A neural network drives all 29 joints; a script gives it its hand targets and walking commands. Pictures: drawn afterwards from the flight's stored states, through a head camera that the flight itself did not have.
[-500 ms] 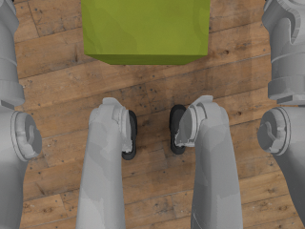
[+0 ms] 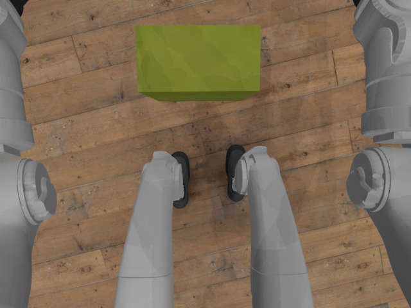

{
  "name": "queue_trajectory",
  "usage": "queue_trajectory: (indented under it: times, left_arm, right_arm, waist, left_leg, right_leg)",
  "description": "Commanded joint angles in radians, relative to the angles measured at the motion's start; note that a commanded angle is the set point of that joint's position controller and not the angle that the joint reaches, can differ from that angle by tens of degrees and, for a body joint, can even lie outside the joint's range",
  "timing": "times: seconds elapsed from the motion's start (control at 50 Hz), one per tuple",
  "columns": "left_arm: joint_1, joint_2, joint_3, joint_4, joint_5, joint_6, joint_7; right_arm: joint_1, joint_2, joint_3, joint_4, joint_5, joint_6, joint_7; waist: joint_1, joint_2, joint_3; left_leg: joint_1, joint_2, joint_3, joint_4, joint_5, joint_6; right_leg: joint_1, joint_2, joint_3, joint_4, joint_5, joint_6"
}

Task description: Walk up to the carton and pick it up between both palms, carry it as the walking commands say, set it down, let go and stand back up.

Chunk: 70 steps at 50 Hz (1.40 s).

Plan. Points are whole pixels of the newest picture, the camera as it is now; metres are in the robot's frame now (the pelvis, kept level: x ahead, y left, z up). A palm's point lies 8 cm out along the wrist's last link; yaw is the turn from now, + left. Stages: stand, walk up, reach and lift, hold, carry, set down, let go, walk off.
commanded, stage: set down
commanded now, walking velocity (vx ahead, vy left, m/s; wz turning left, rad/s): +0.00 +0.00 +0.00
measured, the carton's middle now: (199, 71) +0.52 +0.02 -0.46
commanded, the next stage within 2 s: let go in 0.16 s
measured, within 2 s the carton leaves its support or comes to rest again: neither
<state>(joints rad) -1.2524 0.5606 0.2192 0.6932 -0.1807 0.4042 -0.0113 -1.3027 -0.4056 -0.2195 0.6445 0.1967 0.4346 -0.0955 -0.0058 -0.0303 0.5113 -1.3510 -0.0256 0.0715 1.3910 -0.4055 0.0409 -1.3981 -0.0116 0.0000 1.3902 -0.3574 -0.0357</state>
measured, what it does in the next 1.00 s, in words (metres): rises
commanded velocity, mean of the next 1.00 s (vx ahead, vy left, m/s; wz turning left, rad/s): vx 0.00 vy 0.00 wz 0.00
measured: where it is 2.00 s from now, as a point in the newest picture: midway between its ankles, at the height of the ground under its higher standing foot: (207, 186)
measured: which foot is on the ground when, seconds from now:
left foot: down 0.00-1.00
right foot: down 0.00-1.00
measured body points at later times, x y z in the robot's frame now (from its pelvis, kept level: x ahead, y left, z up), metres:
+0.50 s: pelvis +0.08 +0.00 +0.07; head +0.31 -0.01 +0.46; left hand +0.49 +0.26 -0.02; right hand +0.50 -0.26 -0.01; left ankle +0.13 +0.10 -0.57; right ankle +0.15 -0.10 -0.57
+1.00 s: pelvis +0.13 +0.01 +0.15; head +0.16 +0.00 +0.59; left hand +0.32 +0.25 +0.07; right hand +0.32 -0.26 +0.07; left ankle +0.13 +0.10 -0.57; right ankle +0.15 -0.10 -0.57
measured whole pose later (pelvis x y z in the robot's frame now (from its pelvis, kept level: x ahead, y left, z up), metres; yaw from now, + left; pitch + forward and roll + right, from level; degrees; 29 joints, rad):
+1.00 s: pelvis +0.13 +0.01 +0.15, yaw -2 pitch +2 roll +0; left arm 0.18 0.23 0.06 0.49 -0.13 0.09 -0.09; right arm 0.08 -0.28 -0.10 0.55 0.12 0.09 0.06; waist -0.01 0.02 0.02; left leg -0.37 -0.03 0.05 0.71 -0.38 0.04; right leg -0.41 0.01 0.01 0.71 -0.33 -0.01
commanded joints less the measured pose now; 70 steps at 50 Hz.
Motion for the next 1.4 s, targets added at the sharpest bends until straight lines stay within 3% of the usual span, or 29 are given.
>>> queue_trajectory:
  times: [0.0,0.02,0.08,0.12,0.14,0.16,0.18,0.22,0.24,0.3,0.34,0.36,0.4,0.44,0.56,0.58,0.6,0.64,0.74,0.84,0.9,0.94,0.98,1.02,1.08,1.1,1.12,1.22,1.38]
  left_arm:
    - [-0.202,0.183,0.040,-0.074,-0.071,-0.048,-0.035]
    - [-0.153,0.176,0.059,0.129,-0.029,-0.061,-0.048]
    - [-0.145,0.154,0.063,0.051,0.002,-0.128,-0.059]
    - [-0.135,0.162,0.075,0.075,0.044,-0.147,-0.068]
    - [-0.040,0.132,0.071,0.175,0.049,-0.149,-0.079]
    - [-0.053,0.165,0.097,0.064,0.075,-0.170,-0.074]
    - [0.067,0.136,0.072,0.061,0.077,-0.176,-0.078]
    - [0.113,0.151,0.060,0.072,0.104,-0.180,-0.078]
    - [0.175,0.122,0.030,0.032,0.115,-0.182,-0.084]
    - [0.126,0.158,0.042,-0.152,0.131,-0.206,-0.081]
    - [0.391,0.120,0.010,-0.151,0.127,-0.203,-0.093]
    - [0.368,0.046,-0.013,-0.118,0.106,-0.199,-0.092]
    - [0.404,0.047,-0.001,-0.284,0.117,-0.222,-0.097]
    - [0.510,-0.042,-0.025,-0.183,0.122,-0.230,-0.099]
    - [0.787,-0.090,-0.032,-0.211,0.151,-0.301,-0.086]
    - [0.802,-0.102,-0.044,-0.206,0.147,-0.309,-0.085]
    - [0.917,-0.108,-0.026,-0.211,0.179,-0.323,-0.073]
    - [0.952,-0.136,-0.055,-0.220,0.134,-0.340,-0.071]
    - [1.270,-0.176,-0.106,-0.321,0.160,-0.366,-0.059]
    - [1.328,-0.200,-0.134,-0.427,0.167,-0.371,-0.049]
    - [1.379,-0.244,-0.170,-0.445,0.154,-0.347,-0.056]
    - [1.402,-0.230,-0.134,-0.411,0.192,-0.337,-0.048]
    - [1.379,-0.247,-0.145,-0.447,0.198,-0.332,-0.052]
    - [1.417,-0.276,-0.166,-0.463,0.201,-0.320,-0.056]
    - [1.437,-0.244,-0.151,-0.465,0.231,-0.312,-0.052]
    - [1.401,-0.266,-0.169,-0.472,0.206,-0.303,-0.057]
    - [1.420,-0.247,-0.150,-0.463,0.223,-0.298,-0.061]
    - [1.419,-0.242,-0.142,-0.466,0.233,-0.283,-0.063]
    - [1.393,-0.259,-0.135,-0.463,0.221,-0.244,-0.048]
  right_arm:
    - [-0.171,-0.213,0.022,-0.120,-0.064,-0.043,0.023]
    - [-0.142,-0.152,0.041,0.065,-0.069,-0.051,0.035]
    - [-0.107,-0.148,0.004,0.008,-0.120,-0.110,0.049]
    - [-0.081,-0.093,0.035,0.088,-0.110,-0.117,0.064]
    - [-0.023,-0.066,0.051,0.137,-0.115,-0.124,0.068]
    - [-0.020,-0.054,0.051,0.056,-0.101,-0.140,0.073]
    - [0.085,-0.059,0.039,0.024,-0.134,-0.152,0.076]
    - [0.129,-0.043,0.046,0.060,-0.119,-0.151,0.075]
    - [0.218,-0.033,0.043,0.060,-0.136,-0.152,0.082]
    - [0.151,-0.036,0.053,-0.129,-0.119,-0.182,0.089]
    - [0.379,-0.001,0.089,-0.175,-0.121,-0.188,0.090]
    - [0.382,0.004,0.090,-0.117,-0.115,-0.195,0.097]
    - [0.404,0.001,0.085,-0.259,-0.138,-0.225,0.103]
    - [0.535,0.054,0.107,-0.142,-0.124,-0.234,0.114]
    - [0.768,0.096,0.148,-0.212,-0.148,-0.317,0.117]
    - [0.810,0.093,0.127,-0.189,-0.164,-0.325,0.119]
    - [0.917,0.092,0.129,-0.185,-0.185,-0.337,0.117]
    - [0.932,0.113,0.158,-0.210,-0.168,-0.360,0.118]
    - [1.250,0.122,0.188,-0.296,-0.166,-0.391,0.133]
    - [1.337,0.120,0.209,-0.364,-0.171,-0.396,0.156]
    - [1.417,0.116,0.207,-0.369,-0.182,-0.379,0.154]
    - [1.407,0.118,0.215,-0.364,-0.177,-0.373,0.167]
    - [1.406,0.119,0.207,-0.427,-0.189,-0.375,0.169]
    - [1.481,0.106,0.187,-0.428,-0.217,-0.353,0.172]
    - [1.513,0.098,0.189,-0.447,-0.218,-0.348,0.179]
    - [1.482,0.097,0.180,-0.444,-0.225,-0.337,0.180]
    - [1.494,0.109,0.187,-0.460,-0.219,-0.332,0.185]
    - [1.492,0.096,0.175,-0.456,-0.217,-0.314,0.188]
    - [1.485,0.087,0.167,-0.462,-0.220,-0.312,0.181]
  waist:
    - [0.066,0.049,-1.956]
    - [0.102,0.027,-1.704]
    - [0.073,0.015,-1.733]
    - [0.121,0.049,-1.631]
    - [0.102,0.002,-1.552]
    - [0.138,-0.011,-1.622]
    - [0.105,-0.025,-1.708]
    - [0.137,0.018,-1.656]
    - [0.102,0.022,-1.640]
    - [0.098,0.006,-1.660]
    - [0.117,0.003,-1.775]
    - [0.095,0.003,-1.644]
    - [0.083,0.003,-1.687]
    - [0.083,0.036,-1.439]
    - [0.093,0.013,-1.213]
    - [0.075,0.037,-1.171]
    - [0.104,0.072,-1.146]
    - [0.091,0.004,-1.097]
    - [0.084,0.069,-1.048]
    - [0.071,0.039,-0.819]
    - [0.026,0.066,-0.663]
    - [0.066,0.064,-0.532]
    - [0.056,0.056,-0.522]
    - [0.011,0.049,-0.491]
    - [0.042,0.045,-0.487]
    - [0.008,0.040,-0.426]
    - [0.038,0.002,-0.480]
    - [0.028,0.051,-0.411]
    - [0.025,-0.006,-0.419]
  left_leg:
    - [0.559,-0.023,-0.103,-0.314,0.206,-0.050]
    - [0.388,-0.008,-0.094,-0.302,0.133,-0.047]
    - [0.439,-0.015,-0.097,-0.339,0.186,-0.058]
    - [0.428,-0.009,-0.088,-0.360,0.174,-0.059]
    - [0.363,-0.018,-0.079,-0.351,0.159,-0.043]
    - [0.413,-0.018,-0.083,-0.358,0.225,-0.038]
    - [0.444,-0.023,-0.080,-0.356,0.273,-0.041]
    - [0.459,-0.029,-0.065,-0.378,0.273,-0.034]
    - [0.517,-0.027,-0.078,-0.402,0.290,-0.032]
    - [0.510,-0.033,-0.085,-0.427,0.333,-0.018]
    - [0.592,-0.034,-0.064,-0.426,0.387,-0.007]
    - [0.578,-0.025,-0.081,-0.448,0.374,-0.017]
    - [0.655,-0.023,-0.089,-0.449,0.432,-0.022]
    - [0.650,-0.016,-0.103,-0.484,0.423,-0.023]
    - [0.743,-0.002,-0.130,-0.584,0.431,-0.022]
    - [0.752,0.004,-0.138,-0.593,0.423,-0.032]
    - [0.806,0.002,-0.131,-0.617,0.459,-0.043]
    - [0.806,0.004,-0.139,-0.636,0.447,-0.033]
    - [1.020,0.010,-0.153,-0.700,0.557,-0.039]
    - [1.075,0.015,-0.155,-0.828,0.404,-0.045]
    - [1.085,0.029,-0.154,-0.901,0.298,-0.060]
    - [1.023,0.047,-0.149,-0.939,0.236,-0.059]
    - [1.046,0.035,-0.128,-0.957,0.168,-0.044]
    - [1.042,0.041,-0.124,-1.007,0.163,-0.042]
    - [1.081,0.034,-0.116,-0.999,0.207,-0.037]
    - [1.081,0.041,-0.112,-1.015,0.169,-0.042]
    - [1.110,0.029,-0.108,-1.023,0.150,-0.028]
    - [1.120,0.039,-0.108,-1.045,0.126,-0.030]
    - [1.108,0.031,-0.111,-1.002,0.094,-0.016]
  right_leg:
    - [0.673,0.055,0.026,-0.283,0.125,0.027]
    - [0.553,0.041,0.030,-0.277,0.056,0.034]
    - [0.616,0.051,0.028,-0.300,0.127,0.035]
    - [0.570,0.050,0.030,-0.302,0.114,0.041]
    - [0.582,0.048,0.039,-0.323,0.115,0.044]
    - [0.633,0.056,0.044,-0.315,0.174,0.049]
    - [0.736,0.061,0.042,-0.324,0.255,0.047]
    - [0.717,0.064,0.039,-0.328,0.259,0.052]
    - [0.722,0.067,0.034,-0.358,0.265,0.050]
    - [0.780,0.071,0.037,-0.372,0.350,0.054]
    - [0.947,0.059,0.045,-0.391,0.427,0.053]
    - [0.837,0.058,0.022,-0.402,0.373,0.051]
    - [0.928,0.060,0.038,-0.450,0.430,0.045]
    - [0.820,0.056,0.030,-0.489,0.365,0.047]
    - [0.929,0.058,0.044,-0.599,0.380,0.049]
    - [0.909,0.054,0.040,-0.614,0.355,0.043]
    - [0.947,0.054,0.039,-0.627,0.366,0.043]
    - [0.998,0.054,0.050,-0.654,0.381,0.041]
    - [1.140,0.055,0.046,-0.725,0.426,0.035]
    - [1.176,0.057,0.037,-0.819,0.286,0.029]
    - [1.222,0.055,0.029,-0.861,0.224,0.022]
    - [1.241,0.055,0.022,-0.864,0.193,0.030]
    - [1.282,0.057,0.022,-0.880,0.172,0.034]
    - [1.349,0.070,0.022,-0.893,0.199,0.037]
    - [1.367,0.067,0.025,-0.909,0.222,0.041]
    - [1.332,0.080,0.013,-0.910,0.197,0.043]
    - [1.357,0.071,0.014,-0.935,0.161,0.043]
    - [1.362,0.072,0.010,-0.930,0.159,0.043]
    - [1.327,0.053,0.004,-0.927,0.113,0.040]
